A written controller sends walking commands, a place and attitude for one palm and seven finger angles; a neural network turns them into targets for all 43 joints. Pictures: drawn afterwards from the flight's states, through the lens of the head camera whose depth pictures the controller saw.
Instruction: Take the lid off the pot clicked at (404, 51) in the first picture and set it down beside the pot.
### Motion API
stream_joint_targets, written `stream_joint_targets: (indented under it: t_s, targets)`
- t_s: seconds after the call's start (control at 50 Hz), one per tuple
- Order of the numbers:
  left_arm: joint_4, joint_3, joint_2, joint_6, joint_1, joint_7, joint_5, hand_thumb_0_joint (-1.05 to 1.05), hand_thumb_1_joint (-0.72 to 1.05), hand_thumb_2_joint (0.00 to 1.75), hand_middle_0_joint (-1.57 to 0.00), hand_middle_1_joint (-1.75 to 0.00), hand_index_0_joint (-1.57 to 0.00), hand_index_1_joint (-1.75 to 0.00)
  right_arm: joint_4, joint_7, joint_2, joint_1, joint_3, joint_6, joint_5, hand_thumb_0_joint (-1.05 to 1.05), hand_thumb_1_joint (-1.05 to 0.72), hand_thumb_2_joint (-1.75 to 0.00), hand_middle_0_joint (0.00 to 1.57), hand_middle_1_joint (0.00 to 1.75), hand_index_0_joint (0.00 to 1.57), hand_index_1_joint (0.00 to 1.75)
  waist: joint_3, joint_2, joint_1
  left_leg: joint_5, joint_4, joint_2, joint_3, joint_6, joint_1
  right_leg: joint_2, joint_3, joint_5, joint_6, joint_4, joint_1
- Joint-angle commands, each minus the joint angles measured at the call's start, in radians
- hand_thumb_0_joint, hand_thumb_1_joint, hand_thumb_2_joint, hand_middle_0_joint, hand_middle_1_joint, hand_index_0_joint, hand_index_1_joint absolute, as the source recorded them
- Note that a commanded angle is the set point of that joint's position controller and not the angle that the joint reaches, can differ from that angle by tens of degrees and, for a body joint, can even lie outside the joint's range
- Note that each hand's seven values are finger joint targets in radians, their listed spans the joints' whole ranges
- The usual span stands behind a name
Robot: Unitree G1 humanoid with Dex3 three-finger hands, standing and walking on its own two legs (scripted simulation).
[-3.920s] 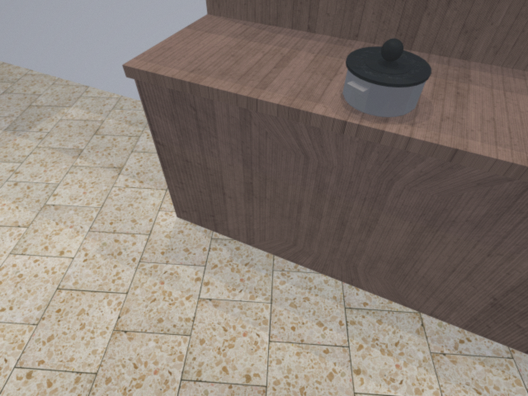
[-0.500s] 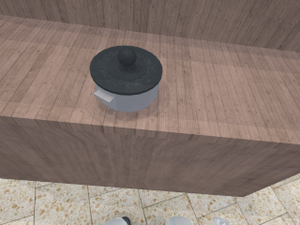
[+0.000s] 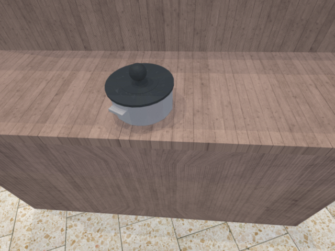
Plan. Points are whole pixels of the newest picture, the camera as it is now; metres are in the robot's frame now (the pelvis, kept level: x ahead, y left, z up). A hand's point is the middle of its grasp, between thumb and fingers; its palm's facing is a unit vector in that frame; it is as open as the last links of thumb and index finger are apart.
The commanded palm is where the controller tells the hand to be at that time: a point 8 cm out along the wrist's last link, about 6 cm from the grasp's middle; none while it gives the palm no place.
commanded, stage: come to a stop and stand still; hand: left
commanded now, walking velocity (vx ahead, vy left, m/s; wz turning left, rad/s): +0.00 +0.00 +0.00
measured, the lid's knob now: (137, 72) +0.56 +0.13 +0.14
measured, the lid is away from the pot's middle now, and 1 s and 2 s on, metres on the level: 0.00 0.00 0.00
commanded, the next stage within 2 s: look again from close up in 0.48 s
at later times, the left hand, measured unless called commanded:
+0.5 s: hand out of the picture +0.04 +0.21 -0.18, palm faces +0.07 -0.97 -0.21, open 7.3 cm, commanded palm none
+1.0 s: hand out of the picture +0.02 +0.22 -0.17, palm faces +0.03 -0.97 -0.26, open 7.3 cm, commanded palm none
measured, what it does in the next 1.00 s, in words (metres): steps on the spot: left foot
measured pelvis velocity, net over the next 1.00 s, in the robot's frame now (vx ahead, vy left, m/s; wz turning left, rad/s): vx -0.01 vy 0.04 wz -0.01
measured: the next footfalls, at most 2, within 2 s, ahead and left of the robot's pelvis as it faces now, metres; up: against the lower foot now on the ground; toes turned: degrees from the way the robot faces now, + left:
left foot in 0.10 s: +0.03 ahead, +0.15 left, +0.00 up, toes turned +2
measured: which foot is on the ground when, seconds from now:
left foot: up 0.00-0.08, down 0.10-1.00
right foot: down 0.00-1.00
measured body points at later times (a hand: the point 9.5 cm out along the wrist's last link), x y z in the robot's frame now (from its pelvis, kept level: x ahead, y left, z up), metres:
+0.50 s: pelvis +0.02 +0.03 -0.01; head +0.01 +0.02 +0.44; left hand +0.04 +0.26 -0.16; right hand +0.07 -0.20 -0.17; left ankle -0.01 +0.15 -0.75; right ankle +0.00 -0.08 -0.75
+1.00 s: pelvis -0.01 +0.04 -0.01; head +0.00 +0.01 +0.44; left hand +0.02 +0.27 -0.15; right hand +0.03 -0.19 -0.18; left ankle -0.01 +0.15 -0.75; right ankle +0.00 -0.08 -0.75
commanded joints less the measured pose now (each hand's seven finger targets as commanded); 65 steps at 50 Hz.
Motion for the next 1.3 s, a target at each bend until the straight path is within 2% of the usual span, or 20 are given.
stream_joint_targets:
  t_s: [0.0, 0.04, 0.06, 0.08, 0.1, 0.12, 0.16, 0.22, 0.26, 0.3, 0.34, 0.36, 0.38, 0.54, 0.56, 0.58, 0.64, 0.8, 0.98, 1.28]
  targets:
    - [-0.009, 0.035, 0.190, -0.010, 0.049, 0.017, 0.010, 0.00, 0.90, 0.90, -0.20, -0.30, -0.20, -0.30, -0.108, -0.007, 0.004, -0.134, 0.015, -0.062, 0.008, 0.00, -0.90, -0.90, 0.20, 0.30, 0.20, 0.30, 0.056, -0.247, 0.029, -0.056, -0.267, -0.018, 0.029, 0.009, 0.016, -0.231, 0.181, 0.413, -0.153, -0.024, 0.025]
    - [-0.003, 0.030, 0.178, -0.003, 0.000, 0.019, -0.001, 0.00, 0.90, 0.90, -0.20, -0.30, -0.20, -0.30, -0.055, -0.016, 0.009, -0.035, 0.024, -0.076, 0.011, 0.00, -0.90, -0.90, 0.20, 0.30, 0.20, 0.30, 0.021, -0.223, -0.015, 0.155, -0.473, -0.036, 0.036, 0.017, 0.246, -0.146, 0.103, 0.384, -0.084, 0.071, -0.072]
    - [-0.003, 0.027, 0.162, -0.001, 0.004, 0.016, -0.006, 0.00, 0.90, 0.90, -0.20, -0.30, -0.20, -0.30, -0.040, -0.021, -0.021, -0.015, 0.017, -0.085, 0.013, 0.00, -0.90, -0.90, 0.20, 0.30, 0.20, 0.30, -0.016, -0.155, -0.014, 0.257, -0.479, 0.010, -0.002, 0.037, 0.345, -0.096, 0.072, 0.319, -0.051, 0.121, -0.118]
    - [-0.004, 0.019, 0.129, 0.003, 0.015, 0.017, -0.008, 0.00, 0.90, 0.90, -0.20, -0.30, -0.20, -0.30, -0.032, -0.026, -0.077, 0.017, 0.008, -0.091, 0.009, 0.00, -0.90, -0.90, 0.20, 0.30, 0.20, 0.30, -0.051, -0.022, -0.027, 0.454, -0.444, 0.120, -0.115, 0.075, 0.432, -0.052, 0.029, 0.144, -0.020, 0.192, -0.214]
    - [-0.005, 0.013, 0.100, 0.008, 0.023, 0.019, -0.008, 0.00, 0.90, 0.90, -0.20, -0.30, -0.20, -0.30, -0.029, -0.031, -0.123, 0.026, 0.003, -0.086, 0.003, 0.00, -0.90, -0.90, 0.20, 0.30, 0.20, 0.30, -0.060, 0.097, -0.022, 0.581, -0.452, 0.232, -0.211, 0.141, 0.440, -0.017, -0.021, -0.094, 0.004, 0.239, -0.252]
    - [-0.006, 0.012, 0.091, 0.013, 0.002, 0.024, -0.004, 0.00, 0.90, 0.90, -0.20, -0.30, -0.20, -0.30, -0.030, -0.032, -0.129, 0.017, 0.000, -0.074, -0.001, 0.00, -0.90, -0.90, 0.20, 0.30, 0.20, 0.30, -0.020, 0.113, -0.029, 0.523, -0.493, 0.254, -0.208, 0.171, 0.353, -0.002, -0.023, -0.240, 0.004, 0.292, -0.236]
    - [0.002, 0.008, 0.106, 0.027, -0.034, 0.021, -0.010, 0.00, 0.90, 0.90, -0.20, -0.30, -0.20, -0.30, -0.016, -0.045, -0.085, -0.006, 0.018, -0.077, -0.001, 0.00, -0.90, -0.90, 0.20, 0.30, 0.20, 0.30, 0.021, 0.215, -0.029, 0.649, -0.531, 0.239, -0.232, 0.199, 0.347, -0.016, 0.006, -0.280, 0.005, 0.416, -0.287]
    - [0.021, 0.012, 0.097, 0.027, -0.039, 0.018, -0.013, 0.00, 0.90, 0.90, -0.20, -0.30, -0.20, -0.30, -0.027, -0.052, -0.046, -0.080, 0.030, -0.076, 0.000, 0.00, -0.90, -0.90, 0.20, 0.30, 0.20, 0.30, 0.048, 0.147, -0.005, 0.768, -0.491, 0.199, -0.151, 0.191, 0.293, -0.039, 0.018, -0.193, 0.001, 0.331, -0.224]
    - [0.037, 0.011, 0.099, 0.023, 0.005, 0.013, -0.011, 0.00, 0.90, 0.90, -0.20, -0.30, -0.20, -0.30, -0.040, -0.050, -0.051, -0.118, 0.031, -0.074, 0.005, 0.00, -0.90, -0.90, 0.20, 0.30, 0.20, 0.30, 0.040, 0.038, 0.023, 0.609, -0.459, 0.156, -0.114, 0.154, 0.242, -0.025, 0.000, -0.022, 0.006, 0.163, -0.118]
    - [0.047, 0.010, 0.128, 0.012, 0.007, 0.014, -0.002, 0.00, 0.90, 0.90, -0.20, -0.30, -0.20, -0.30, -0.044, -0.042, -0.026, -0.140, 0.034, -0.070, 0.014, 0.00, -0.90, -0.90, 0.20, 0.30, 0.20, 0.30, 0.063, -0.037, 0.016, 0.315, -0.421, 0.072, -0.070, 0.081, 0.179, -0.069, 0.091, 0.176, -0.013, 0.014, -0.081]
    - [0.031, 0.010, 0.171, 0.011, -0.039, 0.010, -0.003, 0.00, 0.90, 0.90, -0.20, -0.30, -0.20, -0.30, -0.042, -0.033, -0.004, -0.129, 0.039, -0.065, 0.011, 0.00, -0.90, -0.90, 0.20, 0.30, 0.20, 0.30, 0.098, -0.040, -0.005, 0.100, -0.453, 0.024, -0.048, 0.056, 0.171, -0.133, 0.141, 0.124, -0.044, -0.016, -0.136]
    - [0.026, 0.010, 0.180, 0.009, -0.062, 0.007, -0.007, 0.00, 0.90, 0.90, -0.20, -0.30, -0.20, -0.30, -0.043, -0.033, 0.000, -0.137, 0.037, -0.056, 0.007, 0.00, -0.90, -0.90, 0.20, 0.30, 0.20, 0.30, 0.120, -0.176, -0.005, 0.094, -0.426, 0.017, -0.042, 0.052, 0.167, -0.120, 0.147, 0.099, -0.050, -0.039, -0.160]
    - [0.025, 0.009, 0.167, 0.007, -0.080, 0.008, -0.007, 0.00, 0.90, 0.90, -0.20, -0.30, -0.20, -0.30, -0.032, -0.033, -0.009, -0.133, 0.035, -0.053, 0.005, 0.00, -0.90, -0.90, 0.20, 0.30, 0.20, 0.30, 0.140, -0.218, -0.014, 0.110, -0.419, 0.020, -0.034, 0.048, 0.185, -0.130, 0.152, 0.097, -0.057, -0.056, -0.190]
    - [0.022, 0.008, 0.162, 0.003, -0.084, 0.014, -0.012, 0.00, 0.90, 0.90, -0.20, -0.30, -0.20, -0.30, 0.004, -0.035, -0.033, -0.108, 0.045, -0.080, 0.006, 0.00, -0.90, -0.90, 0.20, 0.30, 0.20, 0.30, 0.004, -0.007, -0.001, 0.365, -0.477, 0.077, -0.077, 0.059, 0.255, -0.081, 0.067, 0.301, -0.031, 0.035, -0.054]
    - [-0.028, -0.027, 0.210, -0.011, -0.077, 0.039, -0.005, 0.00, 0.90, 0.90, -0.20, -0.30, -0.20, -0.30, -0.044, -0.033, -0.017, -0.057, 0.047, -0.087, -0.025, 0.00, -0.90, -0.90, 0.20, 0.30, 0.20, 0.30, 0.090, -0.062, -0.018, 0.400, -0.495, 0.009, -0.063, 0.087, 0.249, 0.010, 0.051, 0.291, -0.060, 0.121, -0.087]
    - [-0.031, -0.028, 0.163, 0.000, -0.054, 0.034, -0.013, 0.00, 0.90, 0.90, -0.20, -0.30, -0.20, -0.30, -0.057, -0.028, -0.081, -0.094, 0.027, -0.096, -0.006, 0.00, -0.90, -0.90, 0.20, 0.30, 0.20, 0.30, 0.036, 0.024, 0.002, 0.507, -0.438, 0.073, -0.067, 0.065, 0.254, -0.026, 0.044, 0.232, -0.045, 0.111, -0.097]
    - [-0.030, -0.020, 0.175, -0.012, -0.036, 0.037, -0.023, 0.00, 0.90, 0.90, -0.20, -0.30, -0.20, -0.30, -0.069, -0.029, -0.049, -0.119, 0.030, -0.092, 0.004, 0.00, -0.90, -0.90, 0.20, 0.30, 0.20, 0.30, -0.073, 0.110, 0.001, 0.561, -0.391, 0.057, -0.058, 0.062, 0.304, -0.059, 0.062, 0.390, -0.063, 0.093, -0.019]
    - [-0.036, -0.018, 0.171, -0.004, -0.072, 0.034, -0.020, 0.00, 0.90, 0.90, -0.20, -0.30, -0.20, -0.30, -0.062, -0.023, -0.050, -0.116, 0.033, -0.066, 0.005, 0.00, -0.90, -0.90, 0.20, 0.30, 0.20, 0.30, 0.073, -0.058, -0.015, 0.275, -0.418, 0.045, -0.067, 0.059, 0.217, -0.070, 0.091, 0.249, -0.054, 0.048, -0.108]
    - [-0.044, -0.016, 0.187, 0.001, -0.097, 0.029, -0.015, 0.00, 0.90, 0.90, -0.20, -0.30, -0.20, -0.30, -0.051, -0.014, -0.056, -0.120, 0.038, -0.062, 0.000, 0.00, -0.90, -0.90, 0.20, 0.30, 0.20, 0.30, 0.080, -0.052, -0.023, 0.129, -0.450, 0.034, -0.070, 0.060, 0.222, -0.075, 0.113, 0.024, -0.046, 0.021, -0.181]
    - [-0.033, -0.018, 0.185, 0.006, -0.081, 0.023, -0.010, 0.00, 0.90, 0.90, -0.20, -0.30, -0.20, -0.30, -0.028, -0.013, -0.043, -0.091, 0.041, -0.069, 0.003, 0.00, -0.90, -0.90, 0.20, 0.30, 0.20, 0.30, 0.078, -0.017, -0.016, 0.045, -0.500, 0.052, -0.094, 0.070, 0.168, -0.064, 0.091, -0.017, -0.036, 0.039, -0.192]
